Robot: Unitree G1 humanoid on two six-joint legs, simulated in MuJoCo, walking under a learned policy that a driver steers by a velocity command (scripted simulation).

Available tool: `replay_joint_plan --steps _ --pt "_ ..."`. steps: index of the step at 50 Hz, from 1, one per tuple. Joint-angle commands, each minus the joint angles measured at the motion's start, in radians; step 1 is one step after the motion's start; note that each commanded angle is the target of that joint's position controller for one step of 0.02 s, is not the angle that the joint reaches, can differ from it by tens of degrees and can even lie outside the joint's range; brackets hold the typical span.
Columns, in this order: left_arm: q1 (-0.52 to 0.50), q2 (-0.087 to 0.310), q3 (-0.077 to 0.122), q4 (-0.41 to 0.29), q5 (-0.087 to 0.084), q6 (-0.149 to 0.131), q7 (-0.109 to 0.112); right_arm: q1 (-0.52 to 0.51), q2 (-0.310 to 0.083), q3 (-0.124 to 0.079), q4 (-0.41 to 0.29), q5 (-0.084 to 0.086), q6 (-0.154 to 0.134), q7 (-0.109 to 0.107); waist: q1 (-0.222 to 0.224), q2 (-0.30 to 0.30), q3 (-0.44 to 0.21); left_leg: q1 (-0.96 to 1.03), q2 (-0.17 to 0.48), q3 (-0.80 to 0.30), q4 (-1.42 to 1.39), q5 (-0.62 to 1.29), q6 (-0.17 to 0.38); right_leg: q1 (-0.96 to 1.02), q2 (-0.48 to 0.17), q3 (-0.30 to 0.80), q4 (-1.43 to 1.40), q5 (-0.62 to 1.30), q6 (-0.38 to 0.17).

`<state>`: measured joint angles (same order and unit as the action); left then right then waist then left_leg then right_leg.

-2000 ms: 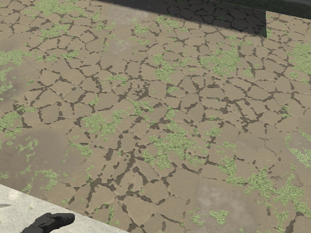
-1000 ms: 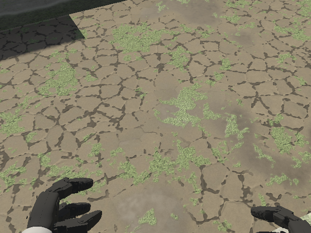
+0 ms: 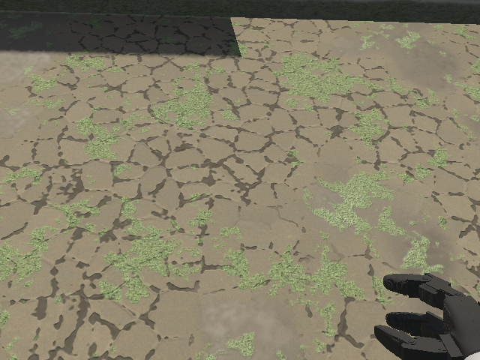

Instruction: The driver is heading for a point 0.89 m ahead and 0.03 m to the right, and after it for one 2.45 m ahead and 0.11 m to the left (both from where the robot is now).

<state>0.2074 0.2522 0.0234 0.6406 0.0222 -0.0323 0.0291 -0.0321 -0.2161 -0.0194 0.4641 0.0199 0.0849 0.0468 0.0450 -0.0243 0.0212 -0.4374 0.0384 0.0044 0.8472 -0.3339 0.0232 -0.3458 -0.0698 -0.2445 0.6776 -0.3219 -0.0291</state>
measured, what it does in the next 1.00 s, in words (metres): steps on the spot: left foot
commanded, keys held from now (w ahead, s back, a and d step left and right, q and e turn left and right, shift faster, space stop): w+q+shift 0.30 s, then w+shift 0.08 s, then w+e+shift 0.62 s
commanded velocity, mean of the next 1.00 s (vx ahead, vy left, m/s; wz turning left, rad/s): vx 1.00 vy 0.00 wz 0.11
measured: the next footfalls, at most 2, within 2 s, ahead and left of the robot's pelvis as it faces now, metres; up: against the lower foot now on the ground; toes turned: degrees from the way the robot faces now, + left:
left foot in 0.02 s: +0.08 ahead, +0.18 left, +0.00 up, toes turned +16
right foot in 1.80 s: +0.02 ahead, -0.22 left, +0.00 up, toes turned -28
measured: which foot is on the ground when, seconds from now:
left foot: up 0.00-0.00, down 0.02-1.00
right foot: down 0.00-1.00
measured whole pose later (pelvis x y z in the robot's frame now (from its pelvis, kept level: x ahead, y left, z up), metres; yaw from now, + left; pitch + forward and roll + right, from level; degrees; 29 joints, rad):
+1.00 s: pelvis +0.03 +0.08 +0.00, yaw +4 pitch -2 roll +1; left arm 0.03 0.19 0.00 0.58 -0.02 0.07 -0.01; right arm 0.10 -0.22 0.00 0.54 -0.02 0.03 0.00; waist -0.02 0.04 0.07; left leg -0.31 0.06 0.21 0.70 -0.36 0.03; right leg -0.34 0.00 0.15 0.73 -0.35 0.03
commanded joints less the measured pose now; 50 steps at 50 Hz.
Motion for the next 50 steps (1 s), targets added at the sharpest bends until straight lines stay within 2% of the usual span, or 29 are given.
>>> replay_joint_plan --steps 1,2,3,4,5,6,8,9,12,13,14,15,16,17,18,19,22,24,25,26,27,28,30,37,38,42,44,46,50 --pt "-0.139 0.086 0.034 -0.095 -0.025 -0.005 0.003 0.063 -0.022 -0.003 -0.019 -0.012 -0.01 0.012 -0.081 0.018 -0.124 0.328 -0.04 0.069 -0.143 0.05 0.046 -0.133 -0.142 0.076 -0.13 -0.063 0.066" --pt "-0.123 0.051 0.021 -0.106 -0.001 0.006 0.012 0.157 -0.053 -0.011 0.008 -0.023 -0.015 0.003 -0.117 0.189 -0.115 0.418 -0.014 -0.056 -0.119 0.159 0.093 -0.288 -0.048 0.008 0.19 0.034 0.106" --pt "-0.256 0.078 0.025 -0.201 0.007 0.016 0.016 0.195 -0.196 -0.055 -0.003 0.007 -0.003 -0.009 -0.195 0.394 -0.1 0.451 0.111 -0.439 -0.249 0.26 0.199 -0.565 0.078 0.078 0.372 -0.186 0.134" --pt "-0.393 0.091 0.029 -0.272 0.009 0.012 0.017 0.196 -0.232 -0.07 -0.015 0.008 -0.004 -0.026 -0.214 0.34 -0.096 0.429 0.187 -0.611 -0.359 0.217 0.256 -0.685 0.06 0.24 0.45 -0.2 0.15" --pt "-0.366 0.083 0.022 -0.27 0.004 0.01 0.013 0.119 -0.216 -0.061 -0.033 -0.013 -0.014 -0.057 -0.155 0.286 -0.108 0.36 0.185 -0.586 -0.397 0.179 0.264 -0.639 0.05 0.281 0.481 -0.169 0.151" --pt "-0.29 0.05 0.012 -0.24 -0.006 0.01 0.006 0.009 -0.156 -0.043 -0.053 -0.025 -0.018 -0.071 -0.086 0.239 -0.13 0.251 0.142 -0.515 -0.351 0.201 0.244 -0.536 0.064 0.28 0.512 -0.134 0.162" --pt "-0.147 0.025 0.007 -0.194 0.013 0.03 0.004 -0.159 -0.099 -0.016 -0.088 -0.033 -0.042 -0.056 0.024 0.197 -0.152 -0.073 -0.002 -0.314 -0.308 0.295 0.161 -0.177 0.092 0.213 0.436 -0.028 0.147" --pt "-0.149 0.027 0.006 -0.188 0.016 0.038 -0.009 -0.147 -0.11 -0.013 -0.088 -0.018 -0.053 -0.05 0.008 0.201 -0.189 -0.099 -0.006 -0.341 -0.354 0.302 0.15 -0.071 0.111 0.19 0.433 -0.005 0.133" --pt "-0.153 0.039 0.0 -0.186 -0.008 0.035 -0.01 -0.104 -0.135 -0.032 -0.079 0.0 -0.06 -0.039 -0.015 0.131 -0.182 -0.018 -0.012 -0.408 -0.336 0.277 0.159 0.032 0.087 0.25 0.185 0.015 0.103" --pt "-0.12 0.024 -0.005 -0.168 -0.015 0.028 -0.011 -0.105 -0.134 -0.037 -0.079 0.007 -0.053 -0.043 0.004 0.098 -0.168 -0.035 -0.017 -0.427 -0.313 0.224 0.152 0.13 0.071 0.266 0.039 0.078 0.087" --pt "-0.034 0.008 -0.007 -0.132 -0.007 0.024 -0.012 -0.119 -0.117 -0.038 -0.085 0.016 -0.046 -0.048 0.047 0.028 -0.158 -0.149 -0.041 -0.411 -0.221 0.138 0.122 0.314 0.049 0.275 -0.069 0.139 0.061" --pt "0.0 0.069 0.006 -0.123 0.032 0.018 -0.015 -0.032 -0.04 -0.023 -0.097 0.026 -0.048 -0.046 0.023 -0.243 -0.193 -0.345 -0.151 -0.302 0.009 -0.067 0.064 0.522 -0.112 0.406 0.003 0.379 0.022" --pt "-0.014 0.123 0.022 -0.127 0.045 0.031 -0.011 0.008 -0.018 -0.011 -0.098 0.036 -0.05 -0.068 0.05 -0.462 -0.208 -0.486 -0.176 -0.243 0.068 -0.262 0.03 0.546 -0.253 0.606 -0.074 0.435 -0.028" --pt "0.018 0.117 0.023 -0.13 0.036 0.04 0.0 -0.072 -0.072 -0.027 -0.103 0.001 -0.062 -0.076 0.091 -0.302 -0.168 -0.475 -0.163 -0.241 0.15 -0.205 0.001 0.443 -0.28 0.677 -0.147 0.345 -0.069" --pt "-0.035 0.093 0.006 -0.139 0.035 0.037 0.004 -0.12 -0.087 -0.031 -0.106 -0.009 -0.068 -0.073 0.066 -0.201 -0.133 -0.444 -0.148 -0.22 0.197 -0.148 -0.016 0.341 -0.286 0.681 -0.178 0.239 -0.099" --pt "-0.1 0.056 -0.009 -0.142 0.028 0.031 0.0 -0.144 -0.062 -0.017 -0.109 -0.013 -0.07 -0.069 0.032 -0.125 -0.111 -0.385 -0.112 -0.203 0.188 -0.085 -0.021 0.241 -0.272 0.634 -0.191 0.209 -0.1" --pt "-0.293 0.033 -0.039 -0.179 -0.026 0.008 -0.019 -0.048 -0.015 0.013 -0.062 -0.006 -0.056 -0.029 -0.081 -0.113 -0.157 0.144 -0.082 -0.067 -0.026 0.115 -0.049 -0.107 -0.136 0.42 -0.245 0.074 -0.027" --pt "-0.296 0.036 -0.038 -0.179 -0.047 0.013 -0.033 -0.028 -0.025 0.016 -0.044 -0.024 -0.045 -0.017 -0.093 -0.084 -0.132 0.251 -0.087 -0.026 -0.137 0.135 -0.049 -0.113 -0.077 0.361 -0.219 0.11 -0.019" --pt "-0.276 0.038 -0.034 -0.175 -0.054 0.023 -0.039 -0.024 -0.023 0.024 -0.044 -0.033 -0.043 -0.018 -0.092 -0.035 -0.124 0.269 -0.062 -0.023 -0.188 0.172 -0.043 -0.088 -0.046 0.351 -0.182 0.12 -0.016" --pt "-0.199 0.015 -0.041 -0.164 -0.048 0.024 -0.047 -0.065 -0.052 0.022 -0.055 -0.036 -0.046 -0.019 -0.059 0.097 -0.156 0.295 -0.016 -0.053 -0.185 0.256 -0.024 -0.072 0.015 0.294 -0.136 0.112 0.001" --pt "-0.219 -0.002 -0.041 -0.166 -0.044 0.034 -0.043 -0.07 -0.084 0.016 -0.061 -0.017 -0.045 -0.02 -0.097 0.184 -0.144 0.218 0.009 -0.126 -0.288 0.176 -0.013 -0.018 0.043 0.234 -0.102 0.063 0.028" --pt "-0.224 -0.002 -0.034 -0.166 -0.045 0.04 -0.041 -0.076 -0.105 0.018 -0.062 -0.014 -0.044 -0.023 -0.096 0.225 -0.115 0.163 0.039 -0.183 -0.372 0.08 -0.005 0.01 0.06 0.216 -0.061 0.042 0.04" --pt "-0.205 -0.005 -0.03 -0.153 -0.043 0.043 -0.038 -0.101 -0.113 0.022 -0.066 -0.016 -0.046 -0.031 -0.082 0.224 -0.084 0.147 0.061 -0.215 -0.433 0.017 -0.015 0.031 0.07 0.226 -0.057 0.061 0.031" --pt "-0.219 -0.016 -0.021 -0.139 -0.042 0.061 -0.035 -0.075 -0.081 0.022 -0.065 -0.031 -0.067 -0.048 -0.064 0.112 -0.105 0.25 0.05 -0.091 -0.397 0.076 -0.062 0.032 0.079 0.266 -0.075 0.129 -0.001" --pt "-0.208 -0.013 -0.023 -0.136 -0.035 0.064 -0.031 -0.04 -0.081 0.021 -0.056 -0.044 -0.069 -0.047 -0.072 0.112 -0.093 0.246 0.054 -0.064 -0.386 0.138 -0.067 0.023 0.075 0.274 -0.062 0.141 0.0" --pt "-0.227 0.003 -0.012 -0.142 -0.042 0.072 -0.034 -0.003 -0.092 0.006 -0.047 -0.04 -0.077 -0.056 -0.068 0.104 -0.113 0.248 0.072 0.005 -0.367 0.157 -0.071 0.021 0.087 0.27 -0.017 0.151 -0.015" --pt "-0.233 -0.001 -0.01 -0.144 -0.035 0.08 -0.034 0.009 -0.068 0.011 -0.047 -0.038 -0.081 -0.056 -0.067 0.084 -0.131 0.267 0.071 0.055 -0.327 0.218 -0.079 0.014 0.091 0.275 -0.006 0.179 -0.016" --pt "-0.236 0.002 -0.009 -0.147 -0.041 0.082 -0.038 0.015 -0.065 0.007 -0.04 -0.047 -0.079 -0.055 -0.053 0.064 -0.15 0.28 0.067 0.097 -0.29 0.267 -0.085 0.012 0.096 0.292 -0.001 0.222 -0.019" --pt "-0.214 0.027 -0.003 -0.145 -0.052 0.102 -0.034 0.024 -0.068 -0.003 -0.039 -0.037 -0.068 -0.049 -0.026 0.008 -0.145 0.277 0.042 0.176 -0.225 0.233 -0.095 -0.025 0.119 0.327 -0.002 0.352 -0.043"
